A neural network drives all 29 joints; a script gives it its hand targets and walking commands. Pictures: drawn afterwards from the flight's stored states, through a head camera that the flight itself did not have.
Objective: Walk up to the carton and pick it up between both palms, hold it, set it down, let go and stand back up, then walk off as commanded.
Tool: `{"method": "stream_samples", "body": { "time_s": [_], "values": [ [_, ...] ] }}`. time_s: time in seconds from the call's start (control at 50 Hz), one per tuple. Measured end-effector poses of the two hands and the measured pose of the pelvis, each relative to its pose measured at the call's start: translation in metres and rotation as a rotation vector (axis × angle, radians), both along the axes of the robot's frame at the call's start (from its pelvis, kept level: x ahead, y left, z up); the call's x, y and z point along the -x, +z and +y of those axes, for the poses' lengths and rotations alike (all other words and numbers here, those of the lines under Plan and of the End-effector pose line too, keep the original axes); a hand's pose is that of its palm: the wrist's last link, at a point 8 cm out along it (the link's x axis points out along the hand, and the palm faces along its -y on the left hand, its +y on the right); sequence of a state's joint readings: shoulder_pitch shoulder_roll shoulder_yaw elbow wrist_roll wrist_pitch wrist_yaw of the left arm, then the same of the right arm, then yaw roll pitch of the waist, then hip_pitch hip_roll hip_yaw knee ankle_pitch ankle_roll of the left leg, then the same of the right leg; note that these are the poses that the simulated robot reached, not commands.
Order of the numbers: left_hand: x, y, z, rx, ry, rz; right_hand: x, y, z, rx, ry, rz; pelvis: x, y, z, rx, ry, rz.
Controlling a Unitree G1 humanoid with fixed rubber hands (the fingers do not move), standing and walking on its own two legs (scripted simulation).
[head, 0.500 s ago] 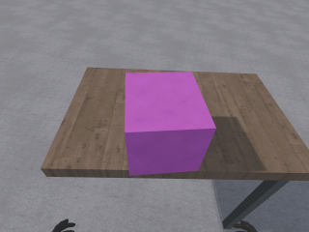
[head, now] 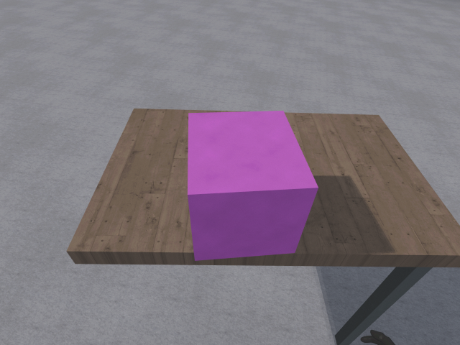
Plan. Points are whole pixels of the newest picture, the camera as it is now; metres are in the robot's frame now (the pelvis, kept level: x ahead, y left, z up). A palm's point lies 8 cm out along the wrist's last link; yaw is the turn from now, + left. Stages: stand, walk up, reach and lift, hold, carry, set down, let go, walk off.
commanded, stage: stand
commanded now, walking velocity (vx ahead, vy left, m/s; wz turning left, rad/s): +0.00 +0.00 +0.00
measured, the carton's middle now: (241, 182) +0.44 +0.01 +0.07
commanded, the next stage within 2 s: walk off in 0.84 s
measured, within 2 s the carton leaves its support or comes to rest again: neither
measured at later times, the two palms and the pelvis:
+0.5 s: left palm out of the picture +0.07 +0.29 -0.09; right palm out of the picture +0.12 -0.27 -0.08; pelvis -0.01 +0.00 +0.00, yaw +0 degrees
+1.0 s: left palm out of the picture +0.04 +0.30 -0.10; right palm out of the picture +0.10 -0.28 -0.08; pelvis -0.02 +0.00 +0.00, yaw +0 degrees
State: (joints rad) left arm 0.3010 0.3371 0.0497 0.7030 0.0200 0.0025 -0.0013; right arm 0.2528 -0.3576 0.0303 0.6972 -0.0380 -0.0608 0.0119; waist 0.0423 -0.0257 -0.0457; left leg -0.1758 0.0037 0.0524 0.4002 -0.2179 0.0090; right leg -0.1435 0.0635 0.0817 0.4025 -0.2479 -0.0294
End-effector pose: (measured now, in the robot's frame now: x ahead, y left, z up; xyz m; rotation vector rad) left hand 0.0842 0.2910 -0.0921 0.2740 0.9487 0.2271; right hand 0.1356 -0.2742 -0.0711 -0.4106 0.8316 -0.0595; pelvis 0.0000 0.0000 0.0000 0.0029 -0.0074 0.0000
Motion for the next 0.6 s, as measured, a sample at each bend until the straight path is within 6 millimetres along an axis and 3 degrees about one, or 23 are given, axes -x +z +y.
{"method": "stream_samples", "body": {
  "time_s": [0.6],
  "values": [
    [0.020, -0.003, 0.003, -0.003, 0.013, 0.032, 0.015, -0.005, -0.001, -0.006, -0.014, 0.021, 0.010, 0.000, 0.001, 0.001, 0.000, -0.013]
  ]
}}
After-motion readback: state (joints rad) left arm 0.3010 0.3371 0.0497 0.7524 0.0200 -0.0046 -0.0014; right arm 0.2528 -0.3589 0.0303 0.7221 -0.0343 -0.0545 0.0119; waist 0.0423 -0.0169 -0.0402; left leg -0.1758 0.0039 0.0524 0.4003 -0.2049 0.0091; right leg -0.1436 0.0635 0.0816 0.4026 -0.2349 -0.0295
